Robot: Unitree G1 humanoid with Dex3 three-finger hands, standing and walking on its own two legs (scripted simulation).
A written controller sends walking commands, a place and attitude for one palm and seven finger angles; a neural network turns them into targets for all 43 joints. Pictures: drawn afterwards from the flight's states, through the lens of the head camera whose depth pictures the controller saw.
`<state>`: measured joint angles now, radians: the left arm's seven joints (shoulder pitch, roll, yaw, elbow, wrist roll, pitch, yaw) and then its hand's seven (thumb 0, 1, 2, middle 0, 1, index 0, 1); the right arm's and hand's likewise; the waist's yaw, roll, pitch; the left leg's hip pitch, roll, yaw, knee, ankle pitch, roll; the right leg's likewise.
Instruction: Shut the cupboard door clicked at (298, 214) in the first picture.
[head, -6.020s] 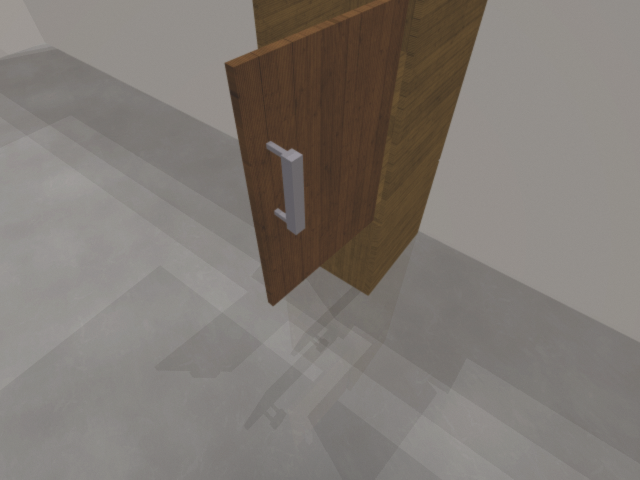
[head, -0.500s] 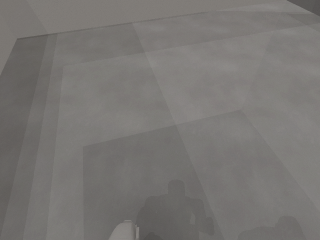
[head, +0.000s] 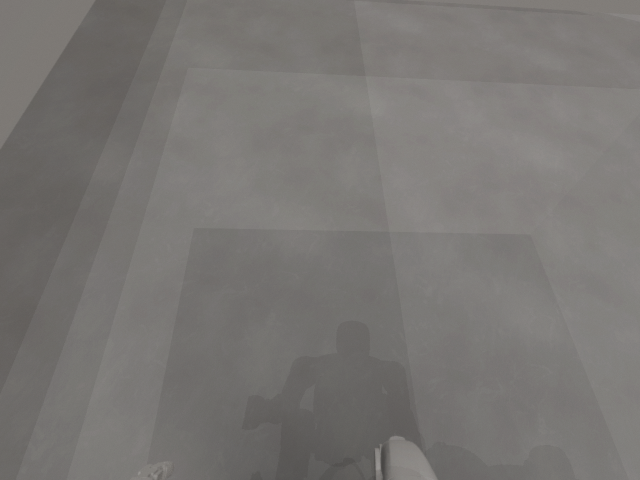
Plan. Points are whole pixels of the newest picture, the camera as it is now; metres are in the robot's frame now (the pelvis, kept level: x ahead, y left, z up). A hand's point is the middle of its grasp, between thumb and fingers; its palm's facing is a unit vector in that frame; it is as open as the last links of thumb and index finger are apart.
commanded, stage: walk to a spot facing it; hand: left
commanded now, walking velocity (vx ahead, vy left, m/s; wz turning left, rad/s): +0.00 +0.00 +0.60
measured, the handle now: out of the picture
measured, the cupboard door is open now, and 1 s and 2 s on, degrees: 84 84 84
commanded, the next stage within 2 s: none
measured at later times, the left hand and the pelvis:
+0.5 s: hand out of the picture +0.10 +0.10 -0.14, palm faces +0.29 -0.91 -0.30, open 7.4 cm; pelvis +0.07 -0.11 +0.01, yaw +20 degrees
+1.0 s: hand out of the picture -0.02 +0.09 -0.18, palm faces +0.65 -0.72 -0.24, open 7.4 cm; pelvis +0.07 -0.10 -0.01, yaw +39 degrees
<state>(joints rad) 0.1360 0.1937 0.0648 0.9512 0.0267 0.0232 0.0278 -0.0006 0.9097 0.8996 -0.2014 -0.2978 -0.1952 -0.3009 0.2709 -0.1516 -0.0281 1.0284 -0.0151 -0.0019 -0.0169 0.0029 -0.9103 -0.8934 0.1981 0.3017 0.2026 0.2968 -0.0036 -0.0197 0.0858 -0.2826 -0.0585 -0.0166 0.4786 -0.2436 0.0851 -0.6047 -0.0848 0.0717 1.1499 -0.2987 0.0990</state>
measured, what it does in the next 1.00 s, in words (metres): steps to the right, turning left: right foot, then left foot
